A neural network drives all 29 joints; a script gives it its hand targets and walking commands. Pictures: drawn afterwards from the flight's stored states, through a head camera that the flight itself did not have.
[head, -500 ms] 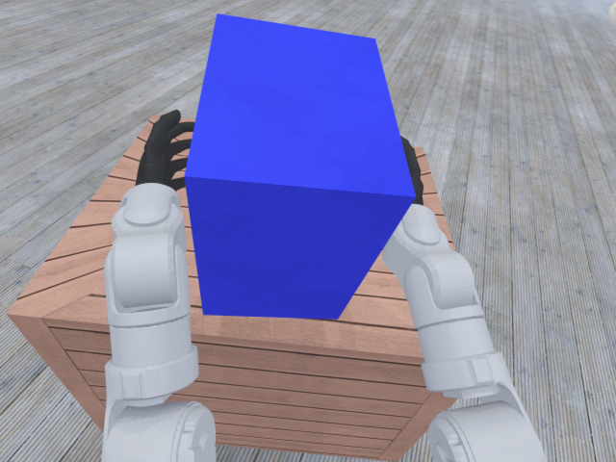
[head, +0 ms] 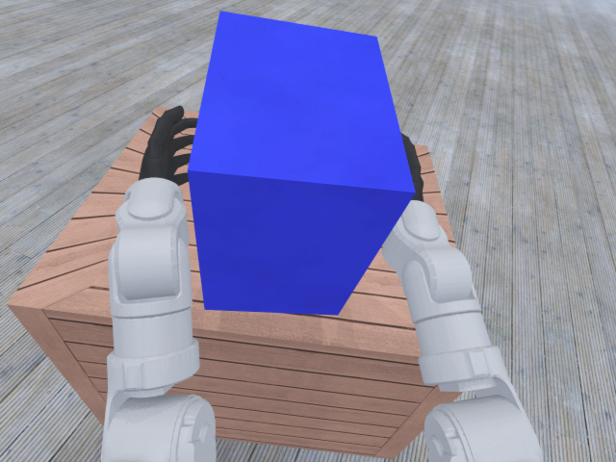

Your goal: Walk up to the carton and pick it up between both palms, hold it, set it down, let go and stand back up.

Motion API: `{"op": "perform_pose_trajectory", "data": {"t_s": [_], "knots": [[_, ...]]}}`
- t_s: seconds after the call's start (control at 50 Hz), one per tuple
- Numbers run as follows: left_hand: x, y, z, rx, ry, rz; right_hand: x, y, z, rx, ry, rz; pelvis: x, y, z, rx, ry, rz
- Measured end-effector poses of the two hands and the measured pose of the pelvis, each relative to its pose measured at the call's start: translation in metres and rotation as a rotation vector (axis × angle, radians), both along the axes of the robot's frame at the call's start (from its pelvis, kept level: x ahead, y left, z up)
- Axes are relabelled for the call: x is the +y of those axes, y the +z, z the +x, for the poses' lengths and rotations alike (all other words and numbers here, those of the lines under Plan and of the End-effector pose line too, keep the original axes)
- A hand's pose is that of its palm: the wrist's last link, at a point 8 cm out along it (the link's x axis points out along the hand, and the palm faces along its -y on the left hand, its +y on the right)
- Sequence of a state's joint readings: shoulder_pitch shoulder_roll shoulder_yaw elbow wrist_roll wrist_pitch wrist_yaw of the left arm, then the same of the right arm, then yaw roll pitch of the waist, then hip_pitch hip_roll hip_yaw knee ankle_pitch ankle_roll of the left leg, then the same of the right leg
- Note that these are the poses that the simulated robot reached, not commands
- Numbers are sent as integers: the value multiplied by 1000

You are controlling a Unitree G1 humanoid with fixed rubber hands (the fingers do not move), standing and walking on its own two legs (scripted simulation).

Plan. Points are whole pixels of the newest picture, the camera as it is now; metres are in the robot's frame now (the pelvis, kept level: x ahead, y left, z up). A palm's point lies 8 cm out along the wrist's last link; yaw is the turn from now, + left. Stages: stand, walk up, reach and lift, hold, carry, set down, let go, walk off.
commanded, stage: hold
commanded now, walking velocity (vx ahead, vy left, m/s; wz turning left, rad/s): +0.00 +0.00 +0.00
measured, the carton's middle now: (285, 180) +0.40 +0.02 +0.18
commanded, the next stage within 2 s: none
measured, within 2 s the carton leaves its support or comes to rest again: neither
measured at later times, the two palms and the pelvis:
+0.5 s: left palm (164, 177) +0.35 +0.15 +0.22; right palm (405, 198) +0.35 -0.12 +0.20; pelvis +0.01 +0.00 +0.00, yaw +0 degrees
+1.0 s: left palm (158, 181) +0.35 +0.16 +0.21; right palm (400, 198) +0.35 -0.11 +0.20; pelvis +0.00 +0.00 +0.00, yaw +0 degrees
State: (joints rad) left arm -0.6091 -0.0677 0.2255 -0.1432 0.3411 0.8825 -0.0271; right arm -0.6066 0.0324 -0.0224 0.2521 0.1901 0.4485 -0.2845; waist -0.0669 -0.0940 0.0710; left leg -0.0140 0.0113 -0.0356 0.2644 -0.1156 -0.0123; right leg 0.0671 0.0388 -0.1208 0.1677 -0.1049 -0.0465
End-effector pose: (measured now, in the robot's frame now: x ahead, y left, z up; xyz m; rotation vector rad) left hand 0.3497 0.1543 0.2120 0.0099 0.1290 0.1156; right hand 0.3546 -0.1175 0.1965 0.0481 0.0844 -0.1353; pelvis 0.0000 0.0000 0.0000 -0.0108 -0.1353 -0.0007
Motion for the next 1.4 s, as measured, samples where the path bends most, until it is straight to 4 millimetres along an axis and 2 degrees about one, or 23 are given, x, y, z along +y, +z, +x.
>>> {"op": "perform_pose_trajectory", "data": {"t_s": [0.28,0.54,0.86,1.1,1.4], "knots": [[1,3,0,-1,-2,12,1,0,1,1,-1,20,2,0,8,-5,2,-1],[-3,4,2,4,-9,-2,-3,2,1,7,-10,13,2,0,6,-9,-4,0],[6,3,-7,10,21,-9,6,3,0,14,19,17,-1,0,2,-11,7,0],[-1,2,1,18,-1,9,0,-2,2,23,-2,16,0,0,-1,4,1,2],[-1,-1,1,-2,4,-3,-1,-4,3,5,2,5,-1,0,7,0,-4,2]]}}
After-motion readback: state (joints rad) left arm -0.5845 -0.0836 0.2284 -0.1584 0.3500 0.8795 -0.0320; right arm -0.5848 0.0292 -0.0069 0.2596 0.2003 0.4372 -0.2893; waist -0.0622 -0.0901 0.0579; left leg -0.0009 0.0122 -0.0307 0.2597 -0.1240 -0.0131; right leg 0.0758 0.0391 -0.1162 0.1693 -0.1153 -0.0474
